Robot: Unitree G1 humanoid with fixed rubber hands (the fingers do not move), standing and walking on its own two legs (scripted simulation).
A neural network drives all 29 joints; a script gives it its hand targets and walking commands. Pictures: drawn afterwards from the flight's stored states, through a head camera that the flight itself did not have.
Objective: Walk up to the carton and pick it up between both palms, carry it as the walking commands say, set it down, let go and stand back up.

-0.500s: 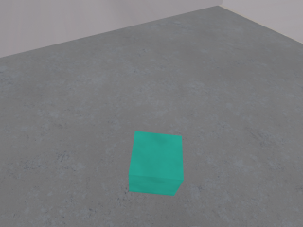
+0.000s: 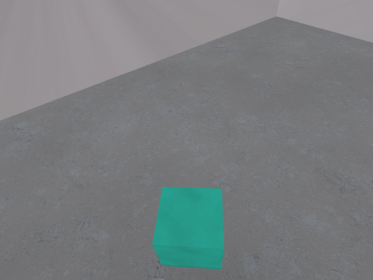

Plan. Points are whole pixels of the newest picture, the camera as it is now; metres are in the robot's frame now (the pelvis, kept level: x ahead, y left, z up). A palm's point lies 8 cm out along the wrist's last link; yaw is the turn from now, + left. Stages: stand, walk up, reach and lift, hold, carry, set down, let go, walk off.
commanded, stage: walk up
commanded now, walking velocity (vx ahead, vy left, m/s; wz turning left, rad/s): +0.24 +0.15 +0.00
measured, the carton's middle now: (191, 227) +0.50 +0.05 -0.63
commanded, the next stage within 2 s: none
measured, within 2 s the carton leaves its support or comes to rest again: neither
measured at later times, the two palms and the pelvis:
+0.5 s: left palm out of the picture +0.08 +0.33 -0.15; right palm out of the picture +0.13 -0.15 -0.12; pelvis +0.08 +0.10 +0.00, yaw +1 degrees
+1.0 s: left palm out of the picture +0.06 +0.24 -0.13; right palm out of the picture +0.08 -0.23 -0.15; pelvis +0.04 +0.00 +0.00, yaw -1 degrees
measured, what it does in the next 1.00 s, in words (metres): steps on the spot: left foot, then right foot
